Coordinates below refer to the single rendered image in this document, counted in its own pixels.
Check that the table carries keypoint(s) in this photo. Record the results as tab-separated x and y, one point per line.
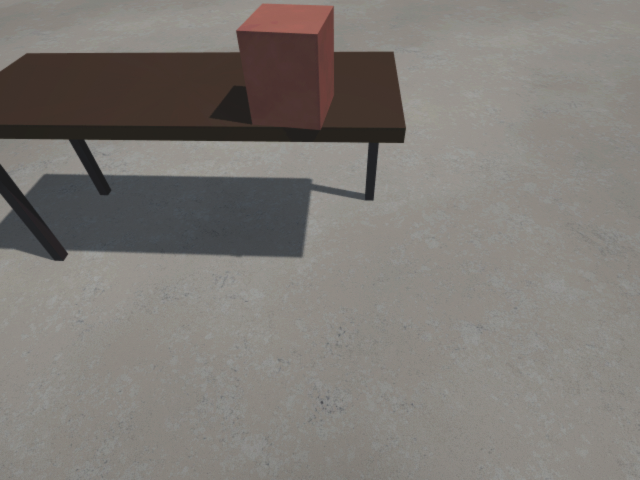
196	96

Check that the carton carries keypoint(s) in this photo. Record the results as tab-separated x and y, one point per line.
287	55

